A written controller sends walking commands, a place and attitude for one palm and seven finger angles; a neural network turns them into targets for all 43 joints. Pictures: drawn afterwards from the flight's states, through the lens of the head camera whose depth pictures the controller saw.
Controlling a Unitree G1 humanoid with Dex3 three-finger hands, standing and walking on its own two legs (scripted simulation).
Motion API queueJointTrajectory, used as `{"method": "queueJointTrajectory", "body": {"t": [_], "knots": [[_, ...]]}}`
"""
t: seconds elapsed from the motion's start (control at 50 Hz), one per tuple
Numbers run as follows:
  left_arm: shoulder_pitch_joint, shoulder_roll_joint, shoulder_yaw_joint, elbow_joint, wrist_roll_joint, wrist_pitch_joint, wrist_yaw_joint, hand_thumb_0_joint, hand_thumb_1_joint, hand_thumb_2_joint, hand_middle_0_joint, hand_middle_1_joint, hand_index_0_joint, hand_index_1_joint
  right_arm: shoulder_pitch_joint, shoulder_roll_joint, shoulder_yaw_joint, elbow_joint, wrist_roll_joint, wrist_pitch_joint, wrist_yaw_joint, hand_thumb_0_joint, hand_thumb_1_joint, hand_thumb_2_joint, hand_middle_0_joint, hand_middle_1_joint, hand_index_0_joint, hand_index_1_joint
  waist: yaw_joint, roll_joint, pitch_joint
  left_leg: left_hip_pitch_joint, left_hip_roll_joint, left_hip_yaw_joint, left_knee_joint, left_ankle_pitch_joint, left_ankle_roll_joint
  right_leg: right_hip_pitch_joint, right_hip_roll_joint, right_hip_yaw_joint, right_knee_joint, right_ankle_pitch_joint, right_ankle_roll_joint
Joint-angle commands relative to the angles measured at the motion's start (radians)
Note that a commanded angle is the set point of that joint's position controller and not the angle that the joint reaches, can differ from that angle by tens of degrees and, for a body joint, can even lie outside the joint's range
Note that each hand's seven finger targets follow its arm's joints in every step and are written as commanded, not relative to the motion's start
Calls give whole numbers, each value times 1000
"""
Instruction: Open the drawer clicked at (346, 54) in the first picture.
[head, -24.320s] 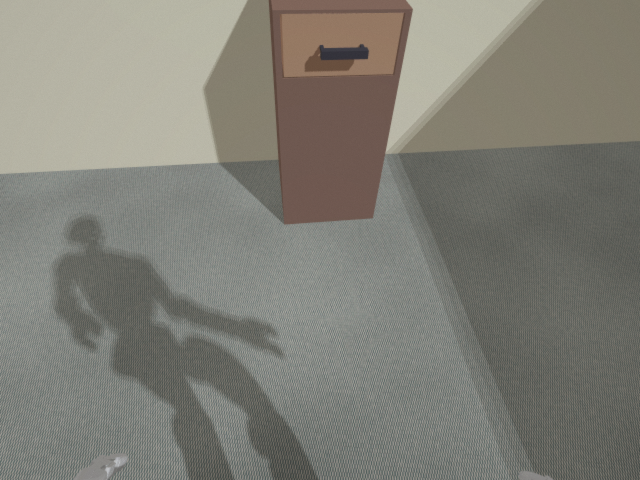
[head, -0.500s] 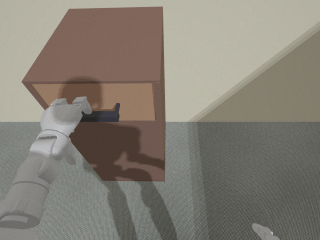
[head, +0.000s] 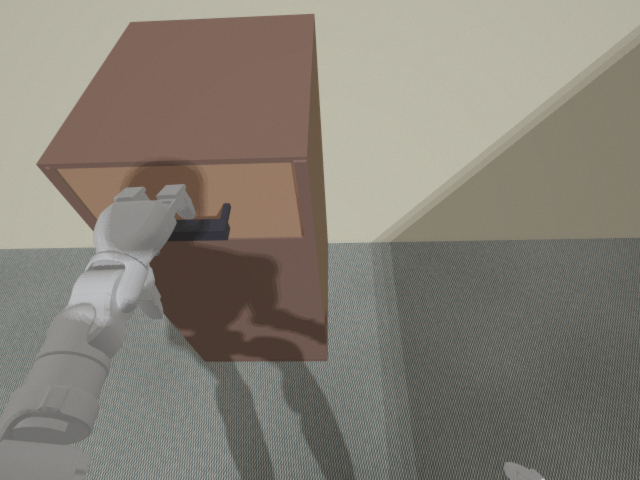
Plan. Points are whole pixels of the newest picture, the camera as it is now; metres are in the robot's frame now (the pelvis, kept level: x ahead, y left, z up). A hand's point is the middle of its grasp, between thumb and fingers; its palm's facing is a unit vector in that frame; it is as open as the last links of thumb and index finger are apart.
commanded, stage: re-aim the fingers above the handle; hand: left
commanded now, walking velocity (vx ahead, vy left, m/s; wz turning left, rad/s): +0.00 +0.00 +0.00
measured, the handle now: (187, 220) +0.48 +0.25 +0.00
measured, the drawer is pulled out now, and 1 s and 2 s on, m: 0.00 0.00 0.00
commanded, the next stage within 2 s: lower the fingers behind the handle in 1.54 s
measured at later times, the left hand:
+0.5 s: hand (165, 237) +0.40 +0.24 +0.06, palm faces +0.01 -0.02 -1.00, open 13.8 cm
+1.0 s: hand (146, 225) +0.42 +0.27 +0.07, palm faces +0.12 -0.02 -0.99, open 13.8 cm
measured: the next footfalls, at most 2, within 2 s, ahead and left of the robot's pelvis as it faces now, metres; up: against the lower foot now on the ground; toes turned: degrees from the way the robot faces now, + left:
none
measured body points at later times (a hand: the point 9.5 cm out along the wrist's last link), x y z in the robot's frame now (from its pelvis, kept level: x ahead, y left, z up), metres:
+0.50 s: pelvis -0.02 -0.01 +0.00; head +0.04 -0.03 +0.44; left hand +0.39 +0.24 +0.12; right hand +0.09 -0.27 -0.13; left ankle -0.05 +0.09 -0.72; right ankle +0.00 -0.12 -0.72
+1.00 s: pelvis -0.01 +0.01 -0.01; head +0.06 -0.01 +0.44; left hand +0.40 +0.27 +0.12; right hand +0.11 -0.26 -0.14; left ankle -0.05 +0.09 -0.72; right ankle +0.00 -0.12 -0.72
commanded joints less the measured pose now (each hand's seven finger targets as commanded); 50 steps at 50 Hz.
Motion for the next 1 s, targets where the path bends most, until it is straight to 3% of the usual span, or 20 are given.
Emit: {"method": "queueJointTrajectory", "body": {"t": [0.0, 0.06, 0.18, 0.22, 0.3, 0.36, 0.4, 0.42, 0.46, 0.52, 0.58, 0.62, 0.66, 0.76, 0.8, 0.82, 0.86, 0.92, 0.94, 0.98], "knots": [[-336, 362, 219, -170, 6, -23, 91, 0, -500, 300, -300, -1200, -300, -1200, -10, -128, -45, -109, -2, -38, -19, 0, -900, -900, 200, 300, 200, 300, 27, -36, -323, 43, -7, -2, -59, 436, -9, 269, 21, 12, -16, 347, -35], [-337, 362, 219, -152, 14, -10, 118, 0, -500, 300, -300, -1200, -300, -1200, -11, -132, -50, -102, 1, -41, -18, 0, -900, -900, 200, 300, 200, 300, 27, -23, -348, 44, -8, 5, -61, 427, -12, 269, 23, 14, -15, 331, -36], [-422, 211, 39, -102, -1, 24, 87, 0, -500, 300, -300, -1200, -300, -1200, 9, -142, -57, -90, 15, -59, -16, 0, -900, -900, 200, 300, 200, 300, -37, -38, -306, 76, -2, 4, -65, 352, -3, 188, 23, 7, -45, 254, -29], [-458, 202, 14, -107, -6, 19, 69, 0, -500, 300, -300, -1200, -300, -1200, 14, -145, -59, -88, 14, -62, -19, 0, -900, -900, 200, 300, 200, 300, -44, -40, -315, 97, -4, 0, -60, 343, 1, 175, 23, 10, -50, 240, -29], [-524, 255, 59, -99, -2, -19, 66, 0, -500, 300, -300, -1200, -300, -1200, 27, -143, -55, -84, 8, -63, -28, 0, -900, -900, 200, 300, 200, 300, -38, -58, -317, 82, -12, -8, -60, 316, 6, 186, 20, 13, -47, 224, -31], [-524, 367, 170, -68, 23, -40, 102, 0, -500, 300, -300, -1200, -300, -1200, 28, -144, -51, -80, 2, -58, -32, 0, -900, -900, 200, 300, 200, 300, -3, -29, -339, 48, -17, -3, -58, 331, 2, 214, 19, 19, -29, 239, -34], [-527, 400, 206, -15, 36, -35, 130, 0, -500, 300, -300, -1200, -300, -1200, 19, -135, -43, -74, 4, -58, -33, 0, -900, -900, 200, 300, 200, 300, 4, -34, -302, -4, -17, 2, -62, 307, 0, 215, 17, 19, -22, 232, -33], [-503, 383, 197, -4, 35, -27, 140, 0, -500, 300, -300, -1200, -300, -1200, 14, -130, -41, -80, 3, -60, -31, 0, -900, -900, 200, 300, 200, 300, 15, -40, -309, -15, -20, 9, -65, 311, -2, 234, 17, 21, -21, 244, -32], [-460, 436, 243, 26, 42, -7, 152, 0, -500, 300, -300, -1200, -300, -1200, 5, -134, -40, -82, 2, -57, -27, 0, -900, -900, 200, 300, 200, 300, 40, -37, -350, -27, -20, 19, -62, 341, -6, 277, 20, 28, -10, 280, -32], [-388, 404, 209, 46, 36, 25, 133, 0, -500, 300, -300, -1200, -300, -1200, 2, -134, -42, -96, 5, -56, -24, 0, -900, -900, 200, 300, 200, 300, 43, -33, -382, -23, -15, 36, -65, 380, -6, 319, 18, 33, -10, 359, -28], [-342, 320, 131, 68, 12, 41, 75, 0, -500, 300, -300, -1200, -300, -1200, 18, -152, -50, -104, 18, -55, -25, 0, -900, -900, 200, 300, 200, 300, -2, -118, -354, -17, -4, 40, -62, 378, 4, 305, 20, 26, -30, 380, -17], [-332, 308, 116, 18, -6, 22, 36, 0, -500, 300, -300, -1200, -300, -1200, 19, -162, -56, -112, 21, -57, -26, 0, -900, -900, 200, 300, 200, 300, -10, -128, -348, 5, -2, 32, -62, 388, 11, 294, 21, 26, -38, 382, -16], [-383, 206, 26, -86, -40, -17, 3, 0, -500, 300, -300, -1200, -300, -1200, 17, -153, -60, -118, 19, -59, -30, 0, -900, -900, 200, 300, 200, 300, -48, -114, -341, 56, -4, 23, -53, 399, 17, 262, 20, 24, -52, 376, -14], [-596, 273, 74, -219, -16, -128, 46, 0, -500, 300, -300, -1200, -300, -1200, 51, -144, -66, -76, -5, -62, -39, 0, -900, -900, 200, 300, 200, 300, -65, 3, -322, 144, -5, -15, -21, 414, 5, 105, 25, 8, -31, 270, -30], [-580, 357, 170, -237, 16, -144, 109, 0, -500, 300, -300, -1200, -300, -1200, 57, -137, -69, -67, -10, -63, -35, 0, -900, -900, 200, 300, 200, 300, -29, 87, -393, 176, -3, -32, -4, 505, -18, 100, 29, 2, 7, 286, -42], [-551, 366, 193, -228, 27, -137, 140, 0, -500, 300, -300, -1200, -300, -1200, 53, -129, -65, -69, -11, -62, -32, 0, -900, -900, 200, 300, 200, 300, -11, 114, -419, 175, -4, -34, -1, 534, -28, 112, 30, -1, 18, 293, -43], [-533, 427, 261, -136, 34, -95, 192, 0, -500, 300, -300, -1200, -300, -1200, 49, -135, -57, -46, -14, -58, -22, 0, -900, -900, 200, 300, 200, 300, 7, 69, -400, 104, -7, -30, -5, 508, -35, 136, 32, -5, 29, 294, -43], [-499, 380, 217, -21, 35, 4, 223, 0, -500, 300, -300, -1200, -300, -1200, 20, -127, -48, -49, -6, -57, -9, 0, -900, -900, 200, 300, 200, 300, 20, 12, -369, 38, -10, -5, -26, 463, -31, 180, 32, -8, 28, 313, -39], [-449, 383, 212, 20, 35, 44, 212, 0, -500, 300, -300, -1200, -300, -1200, 13, -132, -46, -54, -4, -54, -5, 0, -900, -900, 200, 300, 200, 300, 34, 7, -379, 31, -9, 6, -33, 472, -31, 210, 31, -4, 24, 332, -39], [-368, 348, 163, 111, 27, 113, 160, 0, -500, 300, -300, -1200, -300, -1200, 13, -141, -40, -65, 5, -39, -1, 0, -900, -900, 200, 300, 200, 300, 29, -47, -387, 13, -2, 16, -46, 481, -29, 256, 30, -5, 13, 367, -34]]}}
